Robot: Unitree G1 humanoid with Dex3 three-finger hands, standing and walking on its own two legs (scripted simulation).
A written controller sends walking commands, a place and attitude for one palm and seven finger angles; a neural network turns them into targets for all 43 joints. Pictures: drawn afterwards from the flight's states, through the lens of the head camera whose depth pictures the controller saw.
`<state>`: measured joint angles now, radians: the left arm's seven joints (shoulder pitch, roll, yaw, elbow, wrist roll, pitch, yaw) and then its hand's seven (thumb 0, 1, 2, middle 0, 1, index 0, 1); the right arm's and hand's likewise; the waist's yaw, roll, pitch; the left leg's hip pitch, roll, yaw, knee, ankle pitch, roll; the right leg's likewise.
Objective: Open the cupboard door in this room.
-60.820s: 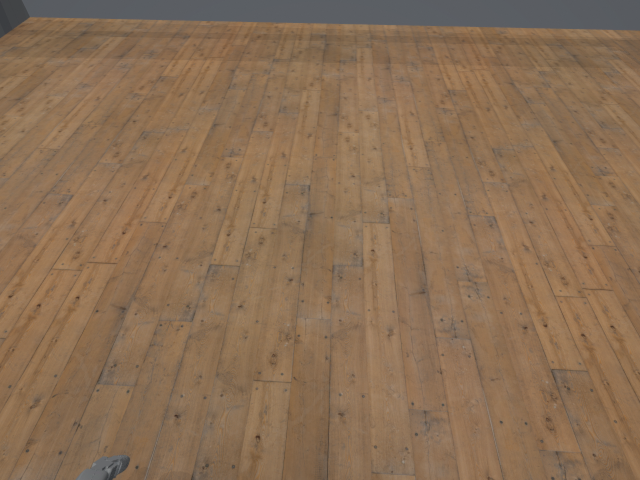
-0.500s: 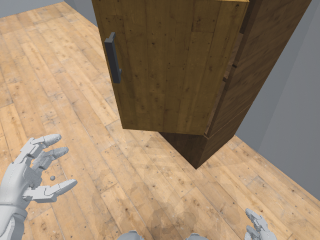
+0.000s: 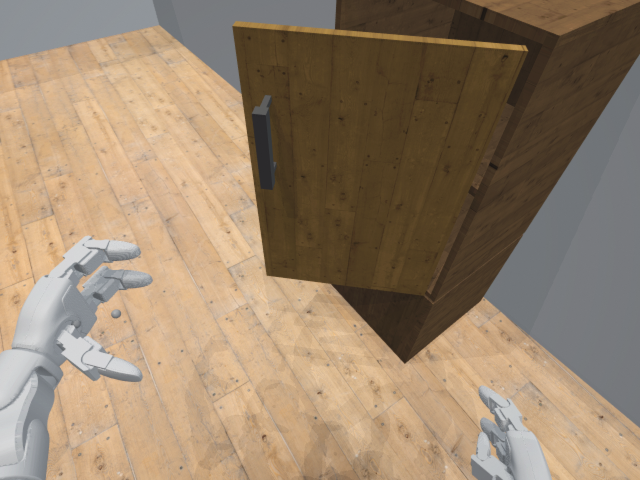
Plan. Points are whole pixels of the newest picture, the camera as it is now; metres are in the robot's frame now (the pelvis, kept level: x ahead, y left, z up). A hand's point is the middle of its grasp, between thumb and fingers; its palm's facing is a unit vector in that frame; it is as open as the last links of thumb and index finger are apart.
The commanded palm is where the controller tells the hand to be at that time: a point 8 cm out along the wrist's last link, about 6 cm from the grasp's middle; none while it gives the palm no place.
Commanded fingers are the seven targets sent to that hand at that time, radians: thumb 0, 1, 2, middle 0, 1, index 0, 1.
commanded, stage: raise the hand with hooked fingers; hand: left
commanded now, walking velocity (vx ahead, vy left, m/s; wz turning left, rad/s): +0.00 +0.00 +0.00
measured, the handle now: (267, 143) +0.59 +0.14 +0.09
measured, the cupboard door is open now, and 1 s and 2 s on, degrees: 45 45 45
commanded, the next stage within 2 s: move the hooked fingers beside the handle in 0.72 s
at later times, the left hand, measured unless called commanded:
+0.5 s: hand (127, 281) +0.30 +0.25 +0.11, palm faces -0.02 -1.00 -0.01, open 13.9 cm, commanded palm +0.27 +0.30 +0.11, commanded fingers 0.00 -0.50 0.30 -0.30 -1.20 -0.30 -1.20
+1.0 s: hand (146, 266) +0.32 +0.23 +0.11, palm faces -0.01 -1.00 -0.01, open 13.9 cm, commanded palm +0.30 +0.28 +0.11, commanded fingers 0.00 -0.50 0.30 -0.30 -1.20 -0.30 -1.20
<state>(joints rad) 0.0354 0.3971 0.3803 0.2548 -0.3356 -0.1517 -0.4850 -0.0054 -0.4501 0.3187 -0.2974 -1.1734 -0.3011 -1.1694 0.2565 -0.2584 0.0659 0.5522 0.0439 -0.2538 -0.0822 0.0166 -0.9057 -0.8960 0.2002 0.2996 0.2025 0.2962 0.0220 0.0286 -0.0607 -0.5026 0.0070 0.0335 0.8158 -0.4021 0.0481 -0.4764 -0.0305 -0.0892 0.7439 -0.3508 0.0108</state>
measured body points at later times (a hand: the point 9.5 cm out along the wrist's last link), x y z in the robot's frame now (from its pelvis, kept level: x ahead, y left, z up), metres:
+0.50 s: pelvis +0.00 -0.02 +0.01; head +0.02 -0.02 +0.46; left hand +0.29 +0.30 +0.11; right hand +0.15 -0.28 -0.07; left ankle +0.01 +0.08 -0.71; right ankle +0.02 -0.13 -0.71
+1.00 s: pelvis +0.00 -0.03 +0.01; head +0.03 -0.03 +0.46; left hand +0.31 +0.29 +0.12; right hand +0.16 -0.28 -0.07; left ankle +0.01 +0.08 -0.71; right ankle +0.02 -0.13 -0.71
